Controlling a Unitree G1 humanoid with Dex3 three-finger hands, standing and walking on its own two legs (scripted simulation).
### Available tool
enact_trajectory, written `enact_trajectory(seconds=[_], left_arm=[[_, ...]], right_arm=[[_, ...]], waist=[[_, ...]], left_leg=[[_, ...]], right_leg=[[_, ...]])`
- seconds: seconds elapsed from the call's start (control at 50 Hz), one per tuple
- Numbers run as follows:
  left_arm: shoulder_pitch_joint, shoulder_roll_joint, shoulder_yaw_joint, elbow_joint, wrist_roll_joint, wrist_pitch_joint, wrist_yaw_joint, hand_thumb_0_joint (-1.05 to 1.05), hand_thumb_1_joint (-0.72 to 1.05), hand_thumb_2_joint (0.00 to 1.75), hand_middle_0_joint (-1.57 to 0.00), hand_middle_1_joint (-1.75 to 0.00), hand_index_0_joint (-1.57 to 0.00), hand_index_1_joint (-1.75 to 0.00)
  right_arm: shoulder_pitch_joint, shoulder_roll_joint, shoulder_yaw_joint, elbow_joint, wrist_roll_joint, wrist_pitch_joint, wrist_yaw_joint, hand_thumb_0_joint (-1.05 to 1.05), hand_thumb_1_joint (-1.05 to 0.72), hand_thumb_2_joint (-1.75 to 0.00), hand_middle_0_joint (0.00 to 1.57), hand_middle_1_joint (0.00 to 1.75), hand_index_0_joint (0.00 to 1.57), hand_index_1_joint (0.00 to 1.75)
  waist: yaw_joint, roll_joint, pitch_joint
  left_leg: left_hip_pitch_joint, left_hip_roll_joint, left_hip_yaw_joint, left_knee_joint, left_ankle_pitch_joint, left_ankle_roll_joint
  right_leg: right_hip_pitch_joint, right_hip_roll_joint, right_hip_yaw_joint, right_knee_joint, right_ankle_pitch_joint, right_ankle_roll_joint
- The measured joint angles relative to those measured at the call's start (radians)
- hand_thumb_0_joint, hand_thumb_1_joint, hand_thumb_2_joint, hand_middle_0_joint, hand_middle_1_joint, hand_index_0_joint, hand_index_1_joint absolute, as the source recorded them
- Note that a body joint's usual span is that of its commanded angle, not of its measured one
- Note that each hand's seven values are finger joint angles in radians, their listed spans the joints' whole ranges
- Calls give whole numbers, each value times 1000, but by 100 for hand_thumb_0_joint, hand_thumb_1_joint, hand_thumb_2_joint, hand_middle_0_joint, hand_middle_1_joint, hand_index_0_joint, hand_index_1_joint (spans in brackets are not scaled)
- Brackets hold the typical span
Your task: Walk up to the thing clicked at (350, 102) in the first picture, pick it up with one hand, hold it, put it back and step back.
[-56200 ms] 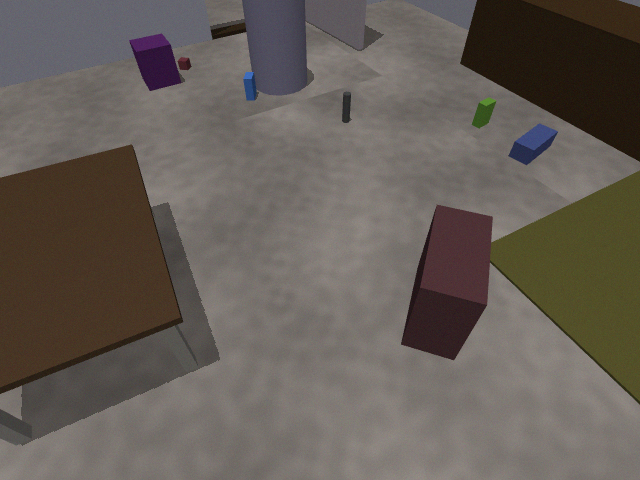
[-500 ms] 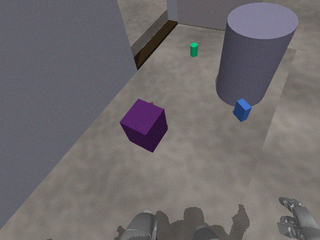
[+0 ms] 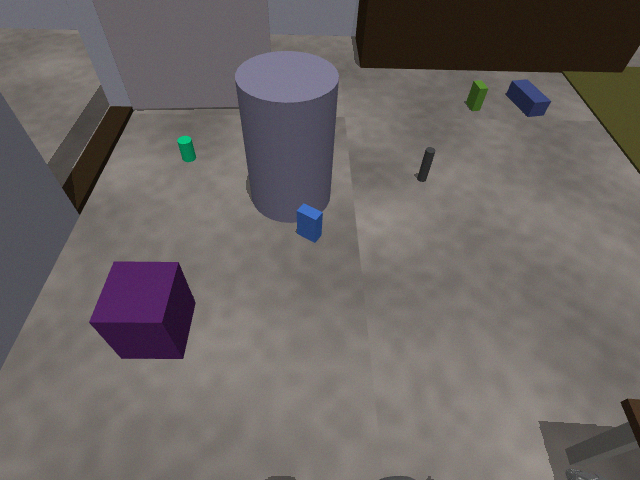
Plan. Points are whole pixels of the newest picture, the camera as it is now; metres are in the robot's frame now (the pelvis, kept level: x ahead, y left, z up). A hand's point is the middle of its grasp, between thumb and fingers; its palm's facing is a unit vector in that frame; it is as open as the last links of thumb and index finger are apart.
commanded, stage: walk up
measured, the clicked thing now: (426, 165) +1.48 -0.56 -0.68
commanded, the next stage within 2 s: none
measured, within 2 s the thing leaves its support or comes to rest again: neither
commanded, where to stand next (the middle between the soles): +0.14 -0.04 m, yaw -30 degrees
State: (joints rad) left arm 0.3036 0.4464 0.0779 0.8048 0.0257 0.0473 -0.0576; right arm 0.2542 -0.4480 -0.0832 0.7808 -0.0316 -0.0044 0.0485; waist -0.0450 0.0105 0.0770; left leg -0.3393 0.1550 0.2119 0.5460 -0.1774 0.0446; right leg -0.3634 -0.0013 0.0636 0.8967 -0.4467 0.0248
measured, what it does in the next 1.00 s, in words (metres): walks ahead, turning right: right foot, then left foot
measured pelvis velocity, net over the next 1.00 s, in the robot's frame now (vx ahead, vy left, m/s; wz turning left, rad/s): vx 0.10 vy -0.04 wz -0.43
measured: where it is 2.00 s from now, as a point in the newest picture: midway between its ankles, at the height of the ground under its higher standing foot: outside the picture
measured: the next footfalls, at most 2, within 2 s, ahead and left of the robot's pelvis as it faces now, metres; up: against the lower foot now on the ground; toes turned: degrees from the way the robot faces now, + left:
right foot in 0.12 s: +0.01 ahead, -0.15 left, +0.00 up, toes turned -8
left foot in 0.56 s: +0.15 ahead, +0.07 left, +0.00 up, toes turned -15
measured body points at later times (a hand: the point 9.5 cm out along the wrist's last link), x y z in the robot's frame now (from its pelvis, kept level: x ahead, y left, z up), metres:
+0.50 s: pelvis +0.02 -0.04 +0.00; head +0.02 -0.07 +0.45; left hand +0.12 +0.27 -0.09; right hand -0.03 -0.37 -0.13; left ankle +0.11 +0.09 -0.71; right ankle -0.03 -0.14 -0.73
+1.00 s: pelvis +0.10 -0.04 -0.02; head +0.14 -0.08 +0.42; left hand +0.33 +0.21 -0.12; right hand +0.05 -0.35 -0.15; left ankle +0.12 +0.09 -0.71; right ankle +0.11 -0.16 -0.73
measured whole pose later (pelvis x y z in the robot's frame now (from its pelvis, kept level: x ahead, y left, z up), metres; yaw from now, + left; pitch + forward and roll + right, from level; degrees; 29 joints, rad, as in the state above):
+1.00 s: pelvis +0.10 -0.04 -0.02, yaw -25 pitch -2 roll +0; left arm 0.19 0.38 0.03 0.85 0.01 -0.06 0.04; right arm 0.18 -0.39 -0.04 0.84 0.01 0.06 0.00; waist -0.02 0.06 0.17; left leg -0.34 0.05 0.05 0.95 -0.56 0.02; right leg -0.40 0.04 0.01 0.70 -0.27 -0.03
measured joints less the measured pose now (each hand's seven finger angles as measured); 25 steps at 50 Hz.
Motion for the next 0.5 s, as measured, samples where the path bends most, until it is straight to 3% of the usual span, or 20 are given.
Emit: enact_trajectory(seconds=[0.06,0.12,0.16,0.18,0.24,0.32,0.42,0.5], left_arm=[[11,-18,-7,18,-2,-15,-8,1,91,90,-20,-29,-20,-30],[28,-31,-1,27,-1,-38,-9,1,91,90,-20,-29,-20,-30],[39,-50,4,26,12,-47,0,1,91,90,-20,-29,-20,-30],[52,-55,6,22,19,-47,7,1,91,90,-20,-29,-20,-30],[91,-69,0,41,14,-54,27,0,91,90,-20,-30,-20,-30],[125,-73,-9,64,-3,-71,37,1,90,90,-21,-30,-20,-30],[117,-72,-11,64,-8,-84,46,1,90,90,-21,-30,-20,-30],[101,-63,-13,44,-7,-90,52,1,90,90,-21,-30,-20,-30]], right_arm=[[20,-25,-11,-4,-6,6,6,1,-90,-90,20,30,21,30],[36,-42,-23,7,-14,26,4,1,-90,-90,20,30,21,30],[51,-44,-34,35,-7,50,-7,1,-90,-90,20,30,21,30],[61,-36,-32,50,0,61,-8,1,-90,-90,20,30,21,30],[66,-18,-15,79,16,65,7,1,-90,-90,20,30,20,30],[61,-4,4,67,13,42,19,1,-90,-90,20,30,21,30],[65,-9,9,77,2,41,24,1,-90,-90,20,30,21,30],[62,-6,11,92,-10,34,17,1,-90,-90,20,30,21,30]], waist=[[-15,30,-15],[-16,53,-37],[-7,88,-37],[7,84,-48],[45,74,-61],[38,73,-47],[31,92,-25],[45,79,-20]], left_leg=[[-13,31,32,19,-5,-3],[-39,54,51,81,-69,-29],[-76,53,-21,213,-251,-55],[-100,23,-61,294,-278,-68],[-144,-38,-138,435,-211,-73],[-189,-61,-191,500,-85,-77],[-172,-63,-224,400,-62,-80],[-101,-77,-226,248,-108,-60]], right_leg=[[51,-14,-62,-125,-45,-14],[128,-12,-114,-294,51,-37],[146,16,-117,-307,117,-49],[146,17,-103,-300,101,-60],[175,28,-38,-352,84,-83],[213,43,7,-452,186,-79],[215,79,21,-451,194,-73],[188,96,38,-380,139,-65]])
